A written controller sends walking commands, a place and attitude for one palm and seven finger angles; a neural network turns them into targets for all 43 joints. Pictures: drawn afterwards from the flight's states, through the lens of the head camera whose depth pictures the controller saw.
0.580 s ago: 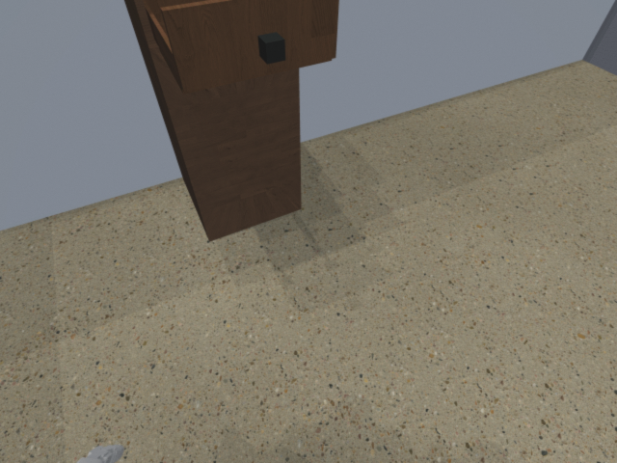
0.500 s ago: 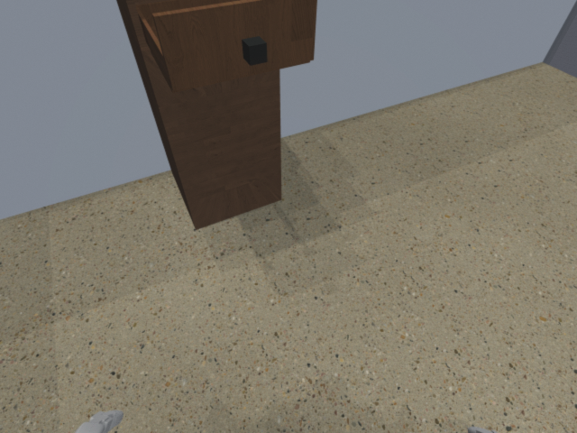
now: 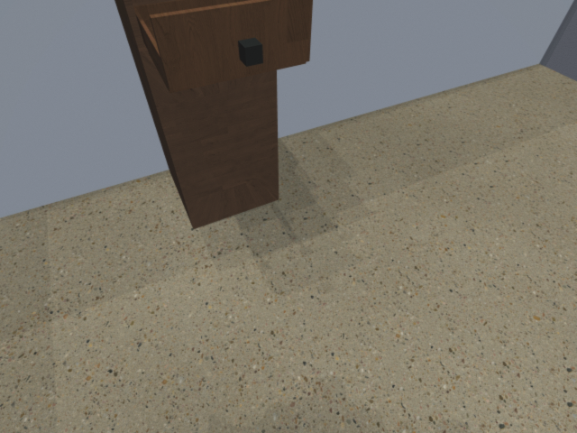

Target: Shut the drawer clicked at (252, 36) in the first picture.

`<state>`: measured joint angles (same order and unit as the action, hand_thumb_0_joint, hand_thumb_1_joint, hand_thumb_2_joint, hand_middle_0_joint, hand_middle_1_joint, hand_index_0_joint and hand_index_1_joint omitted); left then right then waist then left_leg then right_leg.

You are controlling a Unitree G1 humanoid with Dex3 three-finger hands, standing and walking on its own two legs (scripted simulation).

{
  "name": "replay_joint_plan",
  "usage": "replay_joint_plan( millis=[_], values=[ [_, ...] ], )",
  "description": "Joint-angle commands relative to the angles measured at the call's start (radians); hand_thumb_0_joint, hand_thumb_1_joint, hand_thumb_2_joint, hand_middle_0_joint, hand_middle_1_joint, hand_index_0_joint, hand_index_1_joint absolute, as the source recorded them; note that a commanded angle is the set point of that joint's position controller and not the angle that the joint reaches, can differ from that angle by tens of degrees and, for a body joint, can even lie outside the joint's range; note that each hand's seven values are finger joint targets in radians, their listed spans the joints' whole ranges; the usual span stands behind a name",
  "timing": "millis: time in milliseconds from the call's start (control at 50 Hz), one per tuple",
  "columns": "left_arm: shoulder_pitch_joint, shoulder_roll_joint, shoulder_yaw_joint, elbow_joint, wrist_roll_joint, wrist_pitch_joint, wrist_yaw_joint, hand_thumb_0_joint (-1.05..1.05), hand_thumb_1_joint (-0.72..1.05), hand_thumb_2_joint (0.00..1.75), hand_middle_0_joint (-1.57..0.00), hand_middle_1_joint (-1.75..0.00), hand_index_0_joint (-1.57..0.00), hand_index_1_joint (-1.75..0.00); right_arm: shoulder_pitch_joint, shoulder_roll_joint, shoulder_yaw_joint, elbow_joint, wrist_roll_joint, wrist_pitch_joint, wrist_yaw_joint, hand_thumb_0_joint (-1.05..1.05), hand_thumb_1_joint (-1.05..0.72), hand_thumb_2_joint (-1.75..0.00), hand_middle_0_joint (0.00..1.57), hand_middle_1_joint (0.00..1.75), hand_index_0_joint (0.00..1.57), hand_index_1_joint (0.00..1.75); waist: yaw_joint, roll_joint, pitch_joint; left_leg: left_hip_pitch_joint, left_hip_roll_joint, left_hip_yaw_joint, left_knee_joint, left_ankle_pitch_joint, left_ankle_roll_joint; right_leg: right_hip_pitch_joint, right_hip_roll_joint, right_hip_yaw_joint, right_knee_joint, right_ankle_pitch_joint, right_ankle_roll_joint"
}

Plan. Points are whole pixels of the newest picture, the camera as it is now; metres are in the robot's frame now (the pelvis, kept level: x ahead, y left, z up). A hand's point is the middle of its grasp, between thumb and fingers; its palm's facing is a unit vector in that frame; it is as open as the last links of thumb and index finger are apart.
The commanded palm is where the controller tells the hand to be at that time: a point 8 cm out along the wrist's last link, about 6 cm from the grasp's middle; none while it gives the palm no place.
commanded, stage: stand and wait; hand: left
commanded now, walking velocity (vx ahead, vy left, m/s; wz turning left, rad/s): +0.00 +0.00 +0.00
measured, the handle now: (247, 48) +0.90 +0.15 +0.12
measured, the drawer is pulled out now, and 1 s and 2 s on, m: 0.28 0.28 0.28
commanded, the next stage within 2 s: look at it before walking up in 0.24 s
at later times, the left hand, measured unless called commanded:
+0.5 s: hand out of the picture +0.07 +0.24 -0.15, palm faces -0.03 -0.94 -0.34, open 7.4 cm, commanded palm none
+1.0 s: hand out of the picture +0.06 +0.24 -0.15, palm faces -0.04 -0.94 -0.34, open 7.4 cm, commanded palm none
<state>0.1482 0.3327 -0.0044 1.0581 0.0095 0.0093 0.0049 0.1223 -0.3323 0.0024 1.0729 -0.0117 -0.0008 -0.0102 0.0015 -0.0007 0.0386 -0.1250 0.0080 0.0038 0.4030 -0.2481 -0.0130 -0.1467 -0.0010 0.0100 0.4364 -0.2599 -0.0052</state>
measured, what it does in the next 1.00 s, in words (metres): stands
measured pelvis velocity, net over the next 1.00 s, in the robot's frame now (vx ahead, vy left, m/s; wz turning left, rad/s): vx -0.01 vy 0.00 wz -0.01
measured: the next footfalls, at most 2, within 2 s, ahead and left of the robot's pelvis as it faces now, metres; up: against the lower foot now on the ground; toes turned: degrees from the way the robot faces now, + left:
left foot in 1.86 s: +0.31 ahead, +0.04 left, +0.00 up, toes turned -21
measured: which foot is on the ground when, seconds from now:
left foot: down 0.00-1.00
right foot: down 0.00-1.00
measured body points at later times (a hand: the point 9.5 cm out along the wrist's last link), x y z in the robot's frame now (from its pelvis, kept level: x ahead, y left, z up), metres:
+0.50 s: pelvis -0.02 +0.00 +0.00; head -0.01 -0.01 +0.45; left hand +0.07 +0.29 -0.13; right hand +0.06 -0.29 -0.13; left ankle -0.02 +0.13 -0.74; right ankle -0.01 -0.12 -0.74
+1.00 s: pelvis -0.01 +0.00 +0.00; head -0.01 +0.00 +0.45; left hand +0.06 +0.29 -0.13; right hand +0.06 -0.30 -0.13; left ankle -0.02 +0.13 -0.74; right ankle -0.01 -0.12 -0.74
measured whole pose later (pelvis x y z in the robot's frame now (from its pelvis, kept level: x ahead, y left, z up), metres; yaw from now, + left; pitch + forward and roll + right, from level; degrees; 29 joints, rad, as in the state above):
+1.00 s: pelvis -0.01 +0.00 +0.00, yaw -1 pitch -2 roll +0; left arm 0.14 0.33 -0.01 1.09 0.01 0.00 0.00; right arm 0.12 -0.33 0.01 1.11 -0.01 -0.01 0.00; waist 0.00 0.00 0.04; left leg -0.12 0.02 0.01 0.35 -0.20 -0.02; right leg -0.14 0.01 0.02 0.38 -0.21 -0.01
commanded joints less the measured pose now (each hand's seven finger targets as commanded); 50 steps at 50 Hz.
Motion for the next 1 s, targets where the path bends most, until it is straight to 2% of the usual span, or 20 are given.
replay_joint_plan(
  millis=[0,20,460,600,780,940,980],
  values=[
    [-0.054,0.209,0.04,-0.065,0.0,-0.032,0.01,0.0,0.9,0.9,-0.2,-0.3,-0.2,-0.3,-0.052,-0.193,-0.037,-0.059,0.003,-0.029,-0.01,0.0,-0.9,-0.9,0.2,0.3,0.2,0.3,0.002,-0.015,-0.078,0.01,0.104,-0.078,-0.059,0.194,0.042,0.009,-0.115,0.102,-0.08,0.23,-0.033],
    [-0.052,0.209,0.039,-0.061,-0.001,-0.032,0.009,0.0,0.9,0.9,-0.2,-0.3,-0.2,-0.3,-0.054,-0.196,-0.036,-0.056,0.002,-0.03,-0.01,0.0,-0.9,-0.9,0.2,0.3,0.2,0.3,0.001,-0.001,-0.081,0.012,0.104,-0.077,-0.061,0.195,0.042,0.01,-0.117,0.104,-0.083,0.23,-0.034],
    [-0.06,0.205,0.037,-0.042,0.002,-0.032,0.006,0.0,0.9,0.9,-0.2,-0.3,-0.2,-0.3,-0.038,-0.197,-0.033,-0.024,0.001,-0.033,-0.005,0.0,-0.9,-0.9,0.2,0.3,0.2,0.3,0.0,-0.008,-0.047,-0.003,0.108,-0.087,-0.101,0.12,0.039,-0.028,-0.108,0.119,-0.123,0.118,-0.027],
    [-0.052,0.208,0.038,-0.041,0.003,-0.036,0.007,0.0,0.9,0.9,-0.2,-0.3,-0.2,-0.3,-0.037,-0.198,-0.034,-0.023,0.004,-0.034,-0.004,0.0,-0.9,-0.9,0.2,0.3,0.2,0.3,0.0,-0.008,-0.072,0.011,0.11,-0.084,-0.091,0.148,0.039,-0.015,-0.111,0.119,-0.119,0.159,-0.028],
    [-0.052,0.207,0.036,-0.036,0.001,-0.037,0.007,0.0,0.9,0.9,-0.2,-0.3,-0.2,-0.3,-0.041,-0.2,-0.033,-0.019,0.003,-0.035,-0.006,0.0,-0.9,-0.9,0.2,0.3,0.2,0.3,-0.001,-0.004,-0.072,0.021,0.114,-0.083,-0.095,0.182,0.037,-0.003,-0.112,0.115,-0.116,0.21,-0.028],
    [-0.051,0.208,0.036,-0.032,0.002,-0.036,0.007,0.0,0.9,0.9,-0.2,-0.3,-0.2,-0.3,-0.044,-0.202,-0.034,-0.019,0.003,-0.034,-0.006,0.0,-0.9,-0.9,0.2,0.3,0.2,0.3,0.0,0.002,-0.068,0.025,0.116,-0.083,-0.105,0.167,0.038,-0.008,-0.11,0.113,-0.121,0.188,-0.025],
    [-0.051,0.2,0.039,-0.04,0.002,-0.029,0.006,0.0,0.9,0.9,-0.2,-0.3,-0.2,-0.3,-0.036,-0.195,-0.036,-0.02,0.001,-0.034,-0.01,0.0,-0.9,-0.9,0.2,0.3,0.2,0.3,-0.003,0.004,-0.069,0.042,0.122,-0.062,-0.082,0.185,0.034,-0.028,-0.103,0.128,-0.102,0.236,-0.029]
  ],
)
